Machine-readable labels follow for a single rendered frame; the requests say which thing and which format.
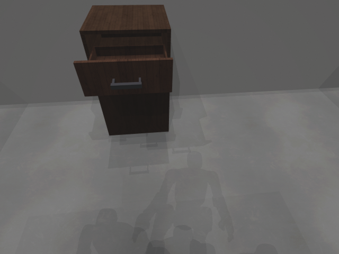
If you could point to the drawer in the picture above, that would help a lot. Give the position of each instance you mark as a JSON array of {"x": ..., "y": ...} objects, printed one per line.
[{"x": 126, "y": 64}]

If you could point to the cabinet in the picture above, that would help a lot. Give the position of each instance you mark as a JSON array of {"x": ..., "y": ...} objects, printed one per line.
[{"x": 129, "y": 25}]

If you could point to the handle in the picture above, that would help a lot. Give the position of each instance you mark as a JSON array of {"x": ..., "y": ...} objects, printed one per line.
[{"x": 130, "y": 85}]

